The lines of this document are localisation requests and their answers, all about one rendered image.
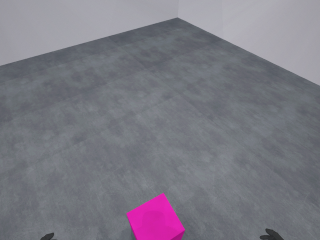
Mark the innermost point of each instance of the carton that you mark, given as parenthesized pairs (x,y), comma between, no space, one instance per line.
(155,220)

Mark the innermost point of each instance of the robot right hand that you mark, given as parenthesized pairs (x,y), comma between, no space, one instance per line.
(272,235)

